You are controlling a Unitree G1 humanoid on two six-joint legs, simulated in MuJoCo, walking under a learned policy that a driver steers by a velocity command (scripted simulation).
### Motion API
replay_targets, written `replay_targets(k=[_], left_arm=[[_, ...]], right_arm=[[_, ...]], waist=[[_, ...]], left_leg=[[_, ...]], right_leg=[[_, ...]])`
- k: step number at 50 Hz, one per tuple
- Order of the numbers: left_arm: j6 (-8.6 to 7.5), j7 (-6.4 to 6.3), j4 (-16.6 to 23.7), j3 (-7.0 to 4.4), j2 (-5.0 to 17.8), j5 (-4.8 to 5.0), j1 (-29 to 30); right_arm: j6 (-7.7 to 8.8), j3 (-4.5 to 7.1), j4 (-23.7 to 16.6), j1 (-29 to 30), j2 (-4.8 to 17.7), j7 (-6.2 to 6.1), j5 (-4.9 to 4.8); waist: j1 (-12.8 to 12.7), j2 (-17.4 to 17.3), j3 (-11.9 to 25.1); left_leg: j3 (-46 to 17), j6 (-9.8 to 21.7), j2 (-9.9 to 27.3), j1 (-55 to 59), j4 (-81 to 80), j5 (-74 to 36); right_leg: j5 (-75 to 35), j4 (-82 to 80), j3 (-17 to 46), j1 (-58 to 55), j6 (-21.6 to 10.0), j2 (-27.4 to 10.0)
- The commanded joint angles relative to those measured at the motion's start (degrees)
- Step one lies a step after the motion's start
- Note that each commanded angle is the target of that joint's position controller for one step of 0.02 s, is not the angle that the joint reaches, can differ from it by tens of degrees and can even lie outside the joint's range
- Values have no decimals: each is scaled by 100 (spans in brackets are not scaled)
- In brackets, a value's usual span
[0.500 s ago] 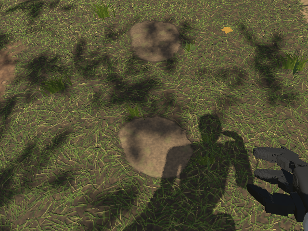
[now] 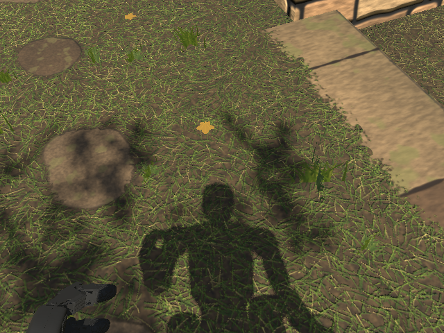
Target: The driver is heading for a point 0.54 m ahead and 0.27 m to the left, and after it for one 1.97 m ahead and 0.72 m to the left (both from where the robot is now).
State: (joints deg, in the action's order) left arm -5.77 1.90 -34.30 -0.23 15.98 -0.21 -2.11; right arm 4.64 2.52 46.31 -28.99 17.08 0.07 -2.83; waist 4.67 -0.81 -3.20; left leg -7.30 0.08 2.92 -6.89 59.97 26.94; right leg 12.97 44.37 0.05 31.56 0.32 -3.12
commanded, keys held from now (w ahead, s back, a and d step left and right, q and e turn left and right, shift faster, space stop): w+q+shift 0.74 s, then w+e+shift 0.24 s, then e+shift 0.02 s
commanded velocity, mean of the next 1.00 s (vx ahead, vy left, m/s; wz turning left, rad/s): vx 1.00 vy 0.00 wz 0.69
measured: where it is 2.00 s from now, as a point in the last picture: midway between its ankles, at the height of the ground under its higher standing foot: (105, 166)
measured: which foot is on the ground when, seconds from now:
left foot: up 0.00-0.38, down 0.40-0.84, up 0.86-1.00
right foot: down 0.00-0.40, up 0.42-0.82, down 0.84-1.00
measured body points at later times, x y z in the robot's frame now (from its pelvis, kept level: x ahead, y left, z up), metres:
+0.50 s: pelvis +0.42 +0.07 +0.00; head +0.43 +0.09 +0.44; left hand +0.45 +0.37 -0.10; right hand +0.64 -0.15 -0.10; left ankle +0.49 +0.12 -0.70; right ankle +0.31 -0.15 -0.56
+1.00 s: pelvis +0.83 +0.22 +0.03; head +0.84 +0.25 +0.48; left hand +0.69 +0.47 -0.09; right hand +1.12 +0.13 -0.06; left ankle +0.68 +0.24 -0.60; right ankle +0.94 +0.17 -0.70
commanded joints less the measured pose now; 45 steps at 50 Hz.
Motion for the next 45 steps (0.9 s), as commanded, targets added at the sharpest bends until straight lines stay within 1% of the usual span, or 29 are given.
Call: replay_targets(k=[1,2,3,4,6,8,10,13,14,16,18,19,20,21,22,23,24,25,26,28,32,34,37,39,41,42,43,44,45], left_arm=[[23,-35,-381,-452,1125,-7,-2070],[7,-26,-442,-411,859,-87,-1734],[-33,-42,-493,-374,626,-182,-1488],[-70,-58,-552,-349,409,-161,-1306],[-122,-108,-682,-367,339,-37,-1137],[-155,-165,-766,-394,374,-46,-1175],[-147,-230,-763,-422,523,-98,-1073],[-113,-285,-816,-495,871,-48,-1304],[-95,-289,-837,-531,1047,-43,-1379],[-4,-306,-842,-601,1385,-41,-1494],[177,-323,-746,-696,1737,42,-1375],[222,-313,-622,-723,1802,77,-1147],[173,-283,-575,-661,1569,112,-903],[-39,-214,-399,-333,393,-12,-825],[-334,-153,102,-145,94,143,-1769],[-510,-125,213,-232,827,246,-939],[-537,-142,339,-283,913,357,-508],[-479,-212,216,-262,801,215,-533],[-406,-227,148,-270,745,84,-695],[-236,-236,82,-330,812,-7,-780],[-167,-241,518,-197,342,-136,471],[-195,-175,692,-170,148,-84,886],[-257,-127,797,-337,434,145,1022],[-297,-95,734,-396,596,204,933],[-312,-108,511,-593,909,207,9],[-268,-152,313,-696,1098,231,-998],[-207,-186,53,-667,1197,164,-2456],[-205,-24,-366,-756,1711,11,-2784],[-207,28,-324,-601,960,82,-2708]], right_arm=[[133,6,-922,665,388,-97,-207],[63,39,-904,922,413,-99,-21],[-36,77,-873,778,364,-37,0],[-154,96,-842,773,304,19,-30],[-353,78,-922,1058,116,63,-24],[-400,44,-1035,1349,13,101,65],[-373,18,-1151,1634,47,173,61],[-309,-4,-1318,2320,146,351,94],[-284,-13,-1391,2510,142,411,88],[-255,93,-1445,2510,413,466,41],[-343,293,-1297,1548,808,433,-66],[-427,481,-1025,442,1172,390,-54],[-499,693,-641,-765,1525,270,-48],[-542,702,-490,-583,1744,199,-35],[-301,500,-992,205,1666,257,218],[-176,460,-1180,263,1136,267,217],[-28,426,-1088,333,1013,299,249],[75,388,-1097,679,901,325,237],[121,394,-1159,1039,943,292,262],[115,334,-1189,1273,792,187,226],[32,278,-982,988,648,-74,92],[-49,321,-876,859,738,-112,73],[-76,347,-707,662,704,-122,3],[-102,322,-515,507,539,-170,40],[-173,358,-465,543,649,-135,205],[-186,331,-539,778,703,-52,356],[-161,187,-715,1036,359,-17,479],[-51,-5,-690,-346,-374,33,59],[-9,-45,-593,55,151,4,-47]], waist=[[-1140,985,955],[-934,603,601],[-640,858,553],[-510,902,457],[-391,703,62],[-383,375,-240],[-329,271,-507],[-536,-112,-734],[-559,-127,-765],[-405,128,-455],[262,694,186],[824,804,717],[1370,419,1106],[804,-1810,405],[-287,-2248,1764],[173,-913,1621],[-62,-34,744],[-379,742,471],[-634,638,270],[-800,447,9],[-302,254,-410],[-23,-9,-299],[119,-328,-68],[120,-568,-82],[-356,-772,369],[-956,-837,999],[-1580,-420,1935],[-719,3058,2512],[-970,2422,1877]], left_leg=[[73,136,207,-4289,2592,-818],[112,172,453,-3981,2247,-1124],[-14,179,645,-3591,1995,-1351],[-36,190,746,-3345,1818,-1376],[22,211,851,-3471,1546,-1305],[72,223,833,-3790,1229,-1775],[295,218,738,-3836,547,-2406],[923,408,517,-3505,-817,-3262],[1115,494,426,-3270,-1220,-3380],[1679,669,-100,-2591,-1543,-3234],[1929,870,-547,-1517,-1358,-2402],[1823,1056,-675,-109,-1264,-1970],[1268,1308,-616,1771,-1781,-2129],[-31,1702,-208,2175,-2213,-2650],[-3798,2975,937,3168,-3537,-142],[-4577,2621,1159,2756,-4653,1377],[-4481,2333,1110,1787,-4979,1520],[-4069,2110,962,971,-4862,1056],[-3622,2114,690,202,-4676,428],[-2702,2026,238,-606,-4800,-350],[-1535,1725,-370,-1592,-4794,-1491],[-1332,1431,-538,-1875,-4663,-1389],[-1768,1242,-411,-1387,-4275,-907],[-1699,1193,-58,-338,-3954,-1544],[-1483,1070,145,532,-3006,-4081],[-1184,931,49,434,-1892,-5414],[-1008,825,-118,-828,179,-4718],[-438,307,-1219,-2976,2369,-12],[-371,450,-716,-3786,2495,-21]], right_leg=[[2646,-2966,3782,-4193,-954,-1950],[1624,-2874,2876,-3442,-864,-1687],[1020,-2888,2268,-2948,-851,-1556],[627,-3008,1748,-2689,-820,-1436],[-113,-3299,882,-2448,-755,-1430],[-838,-3446,131,-2499,-715,-1312],[-1023,-3704,-521,-2408,-713,-1160],[-1397,-3915,-1281,-2715,-509,-954],[-1919,-3893,-1421,-2848,-461,-1002],[-4878,-3298,-1611,-3413,-352,-1009],[-7485,-1752,-1623,-3787,-361,-1169],[-7768,-381,-1489,-3269,-424,-1194],[-6181,1611,-1374,-2043,-276,-825],[1265,4523,-1085,-195,-5,632],[2164,5520,518,1555,-25,997],[1459,4903,1012,1698,-292,623],[1052,4178,930,1685,-383,467],[735,3578,993,1222,-354,181],[568,3186,1085,804,-231,83],[445,2460,1048,356,8,-69],[-952,233,537,-116,394,90],[-1832,-762,324,-761,452,361],[-2081,-1438,605,-1232,500,489],[-2142,-1686,551,-840,383,229],[-1507,-1594,222,-1323,43,305],[-1065,-1365,13,-2388,-212,365],[-146,-704,878,-4384,-539,-184],[2228,-2328,4715,-5862,-1870,-1560],[3744,-3102,5881,-5576,-1728,-1539]])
